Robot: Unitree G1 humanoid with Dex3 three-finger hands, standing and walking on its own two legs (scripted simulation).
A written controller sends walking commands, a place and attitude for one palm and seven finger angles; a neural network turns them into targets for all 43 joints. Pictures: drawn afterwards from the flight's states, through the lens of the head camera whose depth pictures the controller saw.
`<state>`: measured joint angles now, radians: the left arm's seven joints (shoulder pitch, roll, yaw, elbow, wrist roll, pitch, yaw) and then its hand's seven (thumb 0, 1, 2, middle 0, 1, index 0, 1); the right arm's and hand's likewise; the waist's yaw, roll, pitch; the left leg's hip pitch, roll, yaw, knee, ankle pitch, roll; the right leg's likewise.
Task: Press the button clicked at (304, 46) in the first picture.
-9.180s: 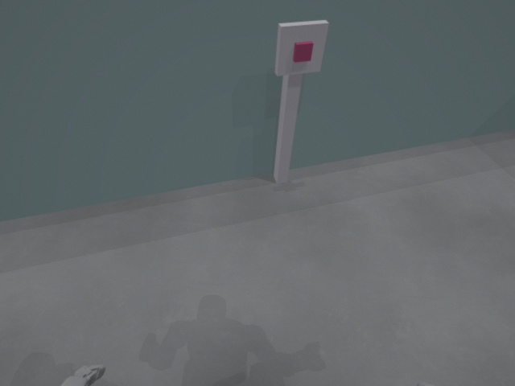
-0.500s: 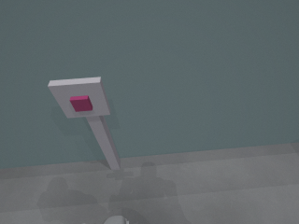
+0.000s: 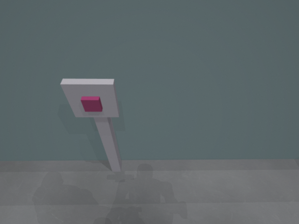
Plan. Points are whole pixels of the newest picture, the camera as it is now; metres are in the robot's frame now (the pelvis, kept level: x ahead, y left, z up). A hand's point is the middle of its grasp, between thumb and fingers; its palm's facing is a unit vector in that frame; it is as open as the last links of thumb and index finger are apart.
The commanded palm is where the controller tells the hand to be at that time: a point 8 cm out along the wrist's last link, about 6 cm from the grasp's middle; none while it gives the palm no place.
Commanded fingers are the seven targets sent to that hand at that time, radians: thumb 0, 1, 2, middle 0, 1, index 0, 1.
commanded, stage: come to a stop and stand still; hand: left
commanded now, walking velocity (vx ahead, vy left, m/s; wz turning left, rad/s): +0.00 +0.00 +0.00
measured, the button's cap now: (92, 103) +0.50 +0.28 -0.03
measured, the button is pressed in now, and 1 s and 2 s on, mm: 0 0 0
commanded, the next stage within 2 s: look again from close up in 0.40 s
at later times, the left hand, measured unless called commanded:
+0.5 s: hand out of the picture -0.01 +0.18 -0.17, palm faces +0.01 -0.98 -0.20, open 7.4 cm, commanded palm none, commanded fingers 0.00 0.90 0.90 -0.20 -0.30 -0.20 -0.30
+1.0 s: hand out of the picture +0.00 +0.21 -0.17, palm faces +0.04 -0.98 -0.18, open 7.3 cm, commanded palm none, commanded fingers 0.00 0.90 0.90 -0.20 -0.30 -0.20 -0.30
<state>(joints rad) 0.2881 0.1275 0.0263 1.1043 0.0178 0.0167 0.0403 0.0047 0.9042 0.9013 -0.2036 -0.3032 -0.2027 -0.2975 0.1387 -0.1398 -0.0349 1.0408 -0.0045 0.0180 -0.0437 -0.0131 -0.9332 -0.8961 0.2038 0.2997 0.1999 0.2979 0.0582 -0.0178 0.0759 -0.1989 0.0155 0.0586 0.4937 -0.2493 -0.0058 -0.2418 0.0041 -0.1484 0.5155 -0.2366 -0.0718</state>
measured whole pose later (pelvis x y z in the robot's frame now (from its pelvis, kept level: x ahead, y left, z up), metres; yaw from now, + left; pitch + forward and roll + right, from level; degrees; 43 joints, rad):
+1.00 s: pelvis +0.01 +0.05 +0.01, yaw +0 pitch +0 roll +0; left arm 0.33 0.12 -0.01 1.09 0.01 -0.02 0.03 0.01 0.91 0.90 -0.20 -0.30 -0.20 -0.30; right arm 0.33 -0.14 0.02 1.08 -0.01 -0.03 -0.03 0.02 -0.93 -0.90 0.20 0.30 0.20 0.30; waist 0.01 0.02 0.01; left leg -0.16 -0.05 0.08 0.42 -0.25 0.07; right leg -0.24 -0.05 -0.11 0.46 -0.21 -0.01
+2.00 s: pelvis +0.01 +0.00 -0.08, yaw -1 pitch +18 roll +1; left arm 0.55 0.16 0.25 -0.03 -0.28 -0.49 -0.12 0.02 0.90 0.90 -1.22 -1.42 -1.22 -1.41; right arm 0.24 -0.21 -0.07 0.60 0.02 -0.16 -0.04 0.01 -0.91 -0.90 0.21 0.30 0.20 0.30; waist -0.01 0.00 -0.15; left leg -0.87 0.01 -0.02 1.12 -0.55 -0.02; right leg -0.93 0.00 -0.14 1.09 -0.48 -0.09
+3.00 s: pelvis +0.02 +0.06 -0.08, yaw -2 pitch +18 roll -3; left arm 0.38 0.21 0.19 -0.03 -0.24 -0.45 -0.09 0.02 0.90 0.90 -1.30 -1.50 -1.30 -1.50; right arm 0.23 -0.23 0.00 0.52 0.01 -0.14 -0.03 0.01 -0.91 -0.90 0.21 0.30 0.20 0.30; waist 0.00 0.02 -0.16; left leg -0.87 -0.02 0.00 1.13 -0.58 0.06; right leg -0.90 -0.02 -0.12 1.05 -0.46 -0.02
